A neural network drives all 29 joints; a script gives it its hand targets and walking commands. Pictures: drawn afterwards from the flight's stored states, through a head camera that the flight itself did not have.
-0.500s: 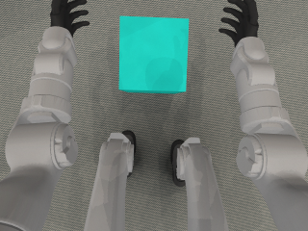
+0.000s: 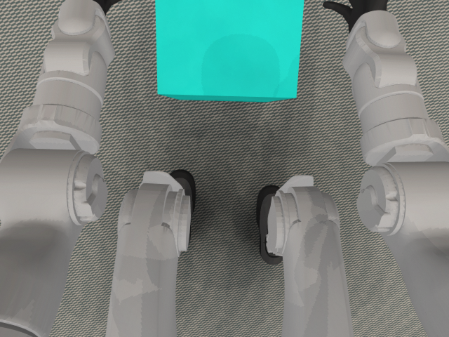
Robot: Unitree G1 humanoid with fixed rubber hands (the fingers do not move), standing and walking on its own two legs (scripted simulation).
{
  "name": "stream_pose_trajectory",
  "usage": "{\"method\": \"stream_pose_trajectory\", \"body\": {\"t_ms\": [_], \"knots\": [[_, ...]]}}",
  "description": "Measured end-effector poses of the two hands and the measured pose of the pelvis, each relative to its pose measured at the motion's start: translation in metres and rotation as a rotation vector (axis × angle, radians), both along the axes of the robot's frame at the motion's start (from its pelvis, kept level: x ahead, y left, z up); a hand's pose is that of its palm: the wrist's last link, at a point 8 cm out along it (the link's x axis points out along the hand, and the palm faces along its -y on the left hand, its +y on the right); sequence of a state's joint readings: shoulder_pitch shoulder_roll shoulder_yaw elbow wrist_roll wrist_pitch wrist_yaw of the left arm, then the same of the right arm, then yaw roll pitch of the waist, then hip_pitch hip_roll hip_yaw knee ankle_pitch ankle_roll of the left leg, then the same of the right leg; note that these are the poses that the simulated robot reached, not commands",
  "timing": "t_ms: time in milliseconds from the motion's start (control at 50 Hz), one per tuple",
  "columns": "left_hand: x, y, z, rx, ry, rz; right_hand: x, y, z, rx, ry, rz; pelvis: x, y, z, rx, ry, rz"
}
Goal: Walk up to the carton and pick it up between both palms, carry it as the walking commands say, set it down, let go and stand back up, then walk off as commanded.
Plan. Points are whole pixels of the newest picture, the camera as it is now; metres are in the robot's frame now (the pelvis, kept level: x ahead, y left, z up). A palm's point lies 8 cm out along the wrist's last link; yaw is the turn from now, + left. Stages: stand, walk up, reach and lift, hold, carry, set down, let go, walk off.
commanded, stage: reach and lift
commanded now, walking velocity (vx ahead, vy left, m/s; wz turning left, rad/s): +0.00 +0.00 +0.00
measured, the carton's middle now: (226, 39) +0.53 +0.03 -0.29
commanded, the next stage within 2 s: none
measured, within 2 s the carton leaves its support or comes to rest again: leaves its support in 1.84 s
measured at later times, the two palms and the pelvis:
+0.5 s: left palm (108, 15) +0.54 +0.21 -0.22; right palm (343, 31) +0.54 -0.15 -0.23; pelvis -0.01 -0.01 -0.05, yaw +0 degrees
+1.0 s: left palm (131, 16) +0.54 +0.18 -0.23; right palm (322, 26) +0.55 -0.12 -0.22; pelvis -0.01 +0.00 -0.05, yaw -1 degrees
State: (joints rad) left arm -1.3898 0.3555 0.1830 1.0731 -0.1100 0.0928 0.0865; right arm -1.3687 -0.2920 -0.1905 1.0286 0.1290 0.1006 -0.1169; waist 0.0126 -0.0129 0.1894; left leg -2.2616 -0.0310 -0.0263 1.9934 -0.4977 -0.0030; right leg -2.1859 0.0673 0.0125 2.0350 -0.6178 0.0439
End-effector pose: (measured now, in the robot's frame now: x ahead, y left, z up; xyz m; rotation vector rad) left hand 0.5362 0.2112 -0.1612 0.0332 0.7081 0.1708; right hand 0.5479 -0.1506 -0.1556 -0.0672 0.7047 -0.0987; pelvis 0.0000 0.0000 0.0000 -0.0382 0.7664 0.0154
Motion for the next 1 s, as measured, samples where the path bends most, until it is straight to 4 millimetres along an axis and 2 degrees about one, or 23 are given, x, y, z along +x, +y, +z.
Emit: {"method": "stream_pose_trajectory", "body": {"t_ms": [200, 320, 640, 920, 1000], "knots": [[-0.003, 0.000, -0.054, 0.004, 0.028, 0.001, -0.005, -0.003, -0.056, 0.006, 0.029, 0.001, -0.004, -0.003, -0.034, 0.008, -0.071, -0.012], [-0.002, -0.002, -0.066, 0.013, 0.034, 0.005, -0.006, -0.006, -0.072, 0.016, 0.016, 0.004, -0.004, -0.003, -0.046, 0.019, -0.106, -0.021], [-0.001, 0.001, -0.058, 0.002, 0.025, 0.016, -0.003, 0.002, -0.067, 0.015, 0.014, 0.027, -0.009, -0.007, -0.051, 0.022, -0.131, -0.027], [0.005, -0.031, -0.064, -0.030, 0.023, -0.040, -0.002, 0.022, -0.066, 0.035, 0.012, 0.043, -0.010, -0.003, -0.048, 0.017, -0.145, -0.027], [0.004, -0.033, -0.064, -0.024, 0.020, -0.037, -0.002, 0.032, -0.066, 0.042, 0.008, 0.053, -0.010, -0.002, -0.046, 0.018, -0.144, -0.027]]}}
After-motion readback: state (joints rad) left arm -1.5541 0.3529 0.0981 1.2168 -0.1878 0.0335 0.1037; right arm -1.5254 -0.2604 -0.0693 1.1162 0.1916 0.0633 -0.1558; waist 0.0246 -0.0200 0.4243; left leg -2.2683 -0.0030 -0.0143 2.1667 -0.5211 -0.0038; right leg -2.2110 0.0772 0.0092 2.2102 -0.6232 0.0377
